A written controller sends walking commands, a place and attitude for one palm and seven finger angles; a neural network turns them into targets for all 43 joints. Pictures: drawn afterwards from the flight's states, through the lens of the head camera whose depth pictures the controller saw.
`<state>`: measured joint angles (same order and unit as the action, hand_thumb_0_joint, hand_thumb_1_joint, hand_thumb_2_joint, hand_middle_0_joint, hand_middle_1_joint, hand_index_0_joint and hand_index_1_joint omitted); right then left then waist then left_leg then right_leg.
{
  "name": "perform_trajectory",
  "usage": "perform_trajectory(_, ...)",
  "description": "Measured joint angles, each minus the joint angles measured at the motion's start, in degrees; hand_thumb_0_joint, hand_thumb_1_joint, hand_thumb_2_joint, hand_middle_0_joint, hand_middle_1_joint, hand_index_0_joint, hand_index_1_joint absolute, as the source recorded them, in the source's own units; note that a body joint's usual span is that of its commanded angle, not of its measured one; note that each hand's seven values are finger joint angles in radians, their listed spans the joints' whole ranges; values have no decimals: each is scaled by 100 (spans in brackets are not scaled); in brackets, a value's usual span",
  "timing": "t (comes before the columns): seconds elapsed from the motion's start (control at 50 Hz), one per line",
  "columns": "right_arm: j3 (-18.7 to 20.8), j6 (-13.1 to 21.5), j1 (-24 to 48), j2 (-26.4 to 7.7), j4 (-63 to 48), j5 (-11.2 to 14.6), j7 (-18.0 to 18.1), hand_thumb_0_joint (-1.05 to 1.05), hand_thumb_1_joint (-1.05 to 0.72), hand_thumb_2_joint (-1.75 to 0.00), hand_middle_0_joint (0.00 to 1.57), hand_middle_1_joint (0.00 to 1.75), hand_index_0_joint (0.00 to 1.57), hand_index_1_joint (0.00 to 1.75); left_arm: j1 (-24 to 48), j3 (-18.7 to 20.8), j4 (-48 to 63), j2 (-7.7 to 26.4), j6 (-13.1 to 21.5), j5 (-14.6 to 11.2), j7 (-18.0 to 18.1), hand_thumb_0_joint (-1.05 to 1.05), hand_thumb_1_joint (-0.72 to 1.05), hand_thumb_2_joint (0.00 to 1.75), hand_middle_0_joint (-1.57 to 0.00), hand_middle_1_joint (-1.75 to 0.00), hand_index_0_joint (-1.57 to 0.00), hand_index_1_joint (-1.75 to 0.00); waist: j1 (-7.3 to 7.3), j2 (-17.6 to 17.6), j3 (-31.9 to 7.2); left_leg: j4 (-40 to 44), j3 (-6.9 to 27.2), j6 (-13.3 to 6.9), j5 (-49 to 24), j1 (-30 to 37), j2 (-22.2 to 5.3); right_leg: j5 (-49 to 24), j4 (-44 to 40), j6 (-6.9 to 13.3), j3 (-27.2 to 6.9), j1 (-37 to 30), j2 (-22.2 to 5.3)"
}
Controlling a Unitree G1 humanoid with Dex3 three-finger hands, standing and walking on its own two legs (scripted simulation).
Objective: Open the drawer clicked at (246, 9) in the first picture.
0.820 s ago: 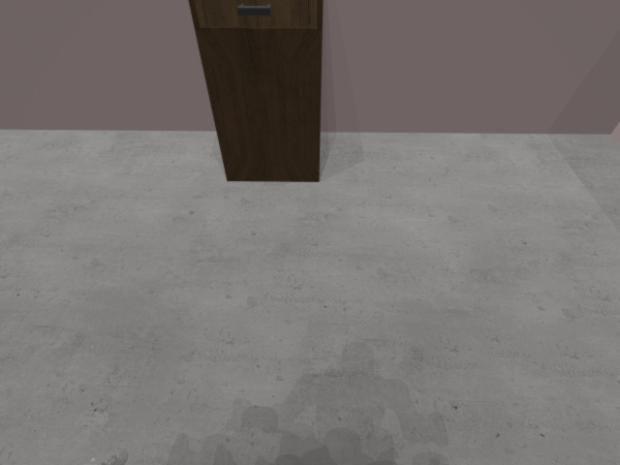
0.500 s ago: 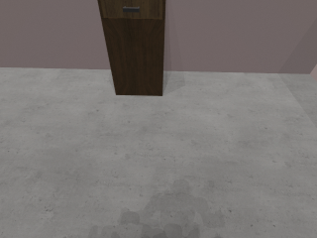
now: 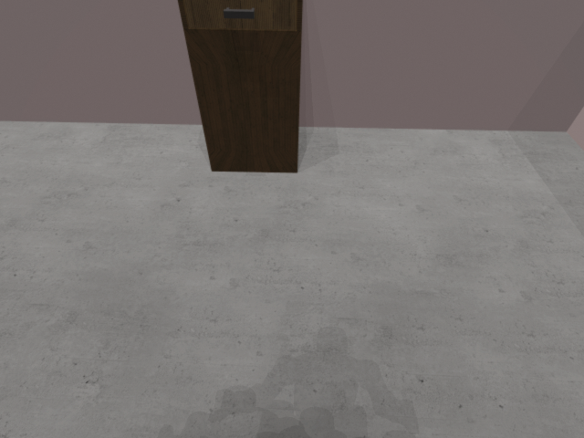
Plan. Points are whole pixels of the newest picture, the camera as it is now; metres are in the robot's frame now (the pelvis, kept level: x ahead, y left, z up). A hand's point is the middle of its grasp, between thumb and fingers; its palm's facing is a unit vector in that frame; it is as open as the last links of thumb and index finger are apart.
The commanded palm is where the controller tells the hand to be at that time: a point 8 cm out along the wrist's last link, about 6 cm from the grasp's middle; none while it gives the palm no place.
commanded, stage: stand and wait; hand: left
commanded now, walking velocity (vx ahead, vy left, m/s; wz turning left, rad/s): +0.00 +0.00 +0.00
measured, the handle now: (239, 11) +1.51 +0.28 +0.03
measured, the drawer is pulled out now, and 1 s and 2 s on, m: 0.00 0.00 0.00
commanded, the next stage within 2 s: look at it before walking up in 0.14 s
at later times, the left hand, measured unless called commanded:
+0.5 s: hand out of the picture +0.08 +0.25 -0.16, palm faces -0.03 -0.94 -0.33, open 7.4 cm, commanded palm none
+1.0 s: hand out of the picture +0.07 +0.23 -0.17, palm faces -0.01 -0.96 -0.28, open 7.4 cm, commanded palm none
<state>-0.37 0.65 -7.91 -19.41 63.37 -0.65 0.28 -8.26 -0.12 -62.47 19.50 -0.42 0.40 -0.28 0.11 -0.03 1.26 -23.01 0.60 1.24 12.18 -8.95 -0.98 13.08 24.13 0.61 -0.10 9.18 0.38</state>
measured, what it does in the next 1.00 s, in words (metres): stands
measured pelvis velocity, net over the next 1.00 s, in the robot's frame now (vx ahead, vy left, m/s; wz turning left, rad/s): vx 0.03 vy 0.01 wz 0.00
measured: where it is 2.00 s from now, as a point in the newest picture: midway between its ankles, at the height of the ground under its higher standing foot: (293, 390)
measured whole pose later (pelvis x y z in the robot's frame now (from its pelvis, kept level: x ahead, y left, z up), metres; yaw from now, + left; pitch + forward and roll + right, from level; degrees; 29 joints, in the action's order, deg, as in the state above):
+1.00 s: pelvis +0.03 +0.01 +0.00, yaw +0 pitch -1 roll +0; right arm -0.7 -0.1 -10.8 -16.4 63.4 -1.3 -0.1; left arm -12.6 -0.1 -62.2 16.4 -0.9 1.1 -0.4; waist -0.2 -0.1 -1.2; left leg -27.8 0.3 0.4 18.2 -10.1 -0.9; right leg 16.9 26.7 0.3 -0.3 9.4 0.3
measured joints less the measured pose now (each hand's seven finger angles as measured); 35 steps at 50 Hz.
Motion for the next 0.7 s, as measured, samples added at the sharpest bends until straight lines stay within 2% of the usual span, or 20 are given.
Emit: perform_trajectory(0.7, -11, 20, 135, 10, 24, 19, -13, 1, -90, -90, 20, 30, 20, 30, 23, -24, -9, -11, 34, 10, 6, 1, 91, 90, -20, -30, -20, -30, -10, 30, 32, 144, -31, -33, -26, 69, 22, -51, -175, -40, -30, -76, -24)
